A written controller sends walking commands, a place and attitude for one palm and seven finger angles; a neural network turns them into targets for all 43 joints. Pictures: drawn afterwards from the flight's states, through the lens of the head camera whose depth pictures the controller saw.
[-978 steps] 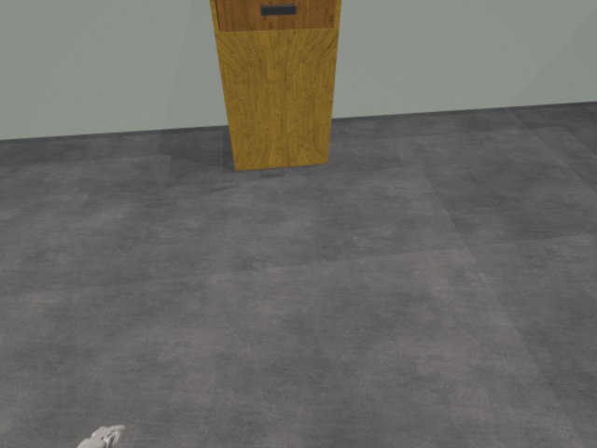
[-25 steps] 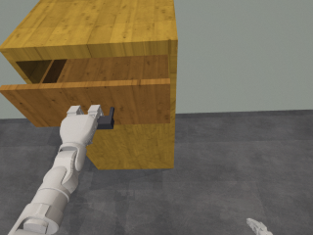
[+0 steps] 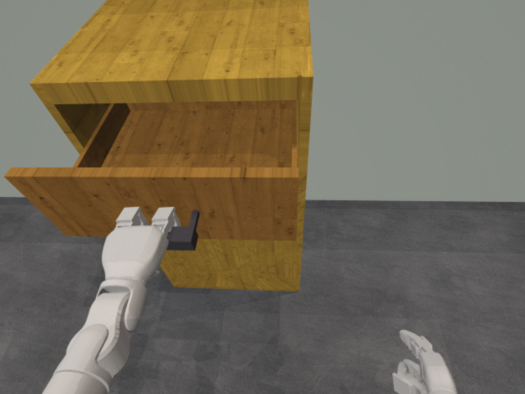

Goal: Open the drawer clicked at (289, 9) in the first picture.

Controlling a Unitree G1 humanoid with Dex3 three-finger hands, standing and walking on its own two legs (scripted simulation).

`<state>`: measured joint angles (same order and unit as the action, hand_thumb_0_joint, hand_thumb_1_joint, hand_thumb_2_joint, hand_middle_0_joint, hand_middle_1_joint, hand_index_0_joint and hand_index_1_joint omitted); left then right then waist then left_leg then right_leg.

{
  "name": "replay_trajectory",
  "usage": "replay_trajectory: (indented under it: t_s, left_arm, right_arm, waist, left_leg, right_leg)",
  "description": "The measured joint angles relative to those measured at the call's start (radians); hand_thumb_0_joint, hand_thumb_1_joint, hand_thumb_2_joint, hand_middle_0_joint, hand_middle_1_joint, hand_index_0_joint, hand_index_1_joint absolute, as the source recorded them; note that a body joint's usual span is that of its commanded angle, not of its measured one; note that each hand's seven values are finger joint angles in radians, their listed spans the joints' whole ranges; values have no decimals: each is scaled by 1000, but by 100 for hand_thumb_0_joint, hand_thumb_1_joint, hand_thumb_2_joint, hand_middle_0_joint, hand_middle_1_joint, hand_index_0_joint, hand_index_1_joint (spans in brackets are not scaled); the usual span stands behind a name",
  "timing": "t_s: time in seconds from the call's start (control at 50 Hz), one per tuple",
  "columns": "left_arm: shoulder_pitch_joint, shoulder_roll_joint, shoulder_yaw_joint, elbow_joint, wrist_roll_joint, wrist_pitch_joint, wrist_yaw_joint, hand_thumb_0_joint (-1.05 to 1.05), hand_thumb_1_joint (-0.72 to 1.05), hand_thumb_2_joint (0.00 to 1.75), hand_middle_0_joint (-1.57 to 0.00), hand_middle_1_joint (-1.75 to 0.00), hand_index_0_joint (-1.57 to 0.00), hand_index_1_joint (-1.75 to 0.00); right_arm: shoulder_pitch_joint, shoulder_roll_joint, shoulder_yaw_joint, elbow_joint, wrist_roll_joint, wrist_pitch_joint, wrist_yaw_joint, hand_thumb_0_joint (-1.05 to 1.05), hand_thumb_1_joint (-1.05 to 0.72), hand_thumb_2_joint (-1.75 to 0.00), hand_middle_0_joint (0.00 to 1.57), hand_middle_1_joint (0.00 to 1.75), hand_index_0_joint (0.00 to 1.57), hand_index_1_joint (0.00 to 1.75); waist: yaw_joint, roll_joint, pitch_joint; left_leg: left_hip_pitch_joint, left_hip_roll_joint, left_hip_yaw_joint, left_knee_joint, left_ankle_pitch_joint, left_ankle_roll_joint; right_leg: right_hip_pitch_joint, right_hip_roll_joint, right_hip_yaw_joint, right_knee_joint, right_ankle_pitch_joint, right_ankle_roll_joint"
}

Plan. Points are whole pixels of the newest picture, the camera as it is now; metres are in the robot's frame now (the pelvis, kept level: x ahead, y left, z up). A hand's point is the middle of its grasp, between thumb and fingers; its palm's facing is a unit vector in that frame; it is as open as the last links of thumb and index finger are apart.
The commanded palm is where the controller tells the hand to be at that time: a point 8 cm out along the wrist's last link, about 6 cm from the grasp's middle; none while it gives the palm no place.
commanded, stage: pull the drawer open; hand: left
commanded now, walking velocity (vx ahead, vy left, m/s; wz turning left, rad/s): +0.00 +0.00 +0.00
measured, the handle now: (158, 226) +0.36 +0.22 +0.04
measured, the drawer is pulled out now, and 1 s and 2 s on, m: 0.18 0.30 0.30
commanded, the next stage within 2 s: open the thumb to release the handle in 1.10 s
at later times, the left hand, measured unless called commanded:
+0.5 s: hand (139, 305) +0.23 +0.21 +0.02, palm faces +0.01 -0.09 -1.00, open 6.2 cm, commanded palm +0.19 +0.23 +0.07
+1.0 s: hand (128, 339) +0.19 +0.21 +0.02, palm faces +0.02 -0.09 -1.00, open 6.2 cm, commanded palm +0.14 +0.23 +0.07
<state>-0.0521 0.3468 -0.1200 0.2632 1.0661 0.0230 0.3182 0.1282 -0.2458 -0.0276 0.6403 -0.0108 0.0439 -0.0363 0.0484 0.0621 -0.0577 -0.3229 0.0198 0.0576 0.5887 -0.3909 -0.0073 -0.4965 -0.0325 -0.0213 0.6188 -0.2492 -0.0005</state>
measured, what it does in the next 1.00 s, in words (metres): stands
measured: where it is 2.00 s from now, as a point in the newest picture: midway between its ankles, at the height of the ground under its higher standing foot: outside the picture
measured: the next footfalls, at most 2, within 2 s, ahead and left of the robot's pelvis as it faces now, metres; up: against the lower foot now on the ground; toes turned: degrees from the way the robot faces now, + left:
none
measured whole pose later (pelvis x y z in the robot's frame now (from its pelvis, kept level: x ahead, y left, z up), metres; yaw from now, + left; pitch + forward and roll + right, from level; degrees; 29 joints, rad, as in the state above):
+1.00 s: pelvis -0.01 -0.01 -0.01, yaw -1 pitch +5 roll +1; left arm 0.44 0.36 -0.07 -0.13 1.06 -0.01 0.37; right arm 0.09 -0.21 0.00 0.61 -0.05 0.04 -0.01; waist 0.07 0.06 -0.05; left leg -0.32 0.04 0.07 0.66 -0.42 -0.02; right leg -0.50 -0.02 -0.01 0.69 -0.27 -0.01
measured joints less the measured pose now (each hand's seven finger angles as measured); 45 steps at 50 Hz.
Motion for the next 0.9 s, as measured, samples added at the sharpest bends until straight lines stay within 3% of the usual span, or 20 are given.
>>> replay_trajectory:
  t_s: [0.3, 0.62, 0.9]
  left_arm:
    - [185, 0, 21, -168, -6, 1, -6, 4, 64, 76, -26, -135, -38, -132]
    - [447, 2, 27, -373, 1, -23, 43, 5, 63, 77, -27, -135, -39, -131]
    - [483, 10, 34, -388, 6, -43, 64, 4, 62, 78, -28, -135, -40, -132]
  right_arm:
    - [-3, 7, 5, -13, -12, -4, 13, 1, -90, -90, 20, 30, 20, 30]
    - [-23, 12, 4, -27, -29, -8, 33, 1, -90, -90, 20, 30, 20, 30]
    - [-48, 31, 21, -28, -38, 0, 25, 1, -90, -90, 20, 30, 20, 30]
  waist:
    - [3, 0, 1]
    - [22, 2, 0]
    - [39, -4, 8]
  left_leg:
    - [23, 6, 8, -2, -7, -4]
    - [15, 11, 11, 41, -32, -5]
    - [-1, 11, 3, 75, -34, -10]
  right_leg:
    - [15, 8, 7, 6, -7, -3]
    - [6, 12, 11, 44, -27, -3]
    - [-6, 10, 5, 75, -29, -11]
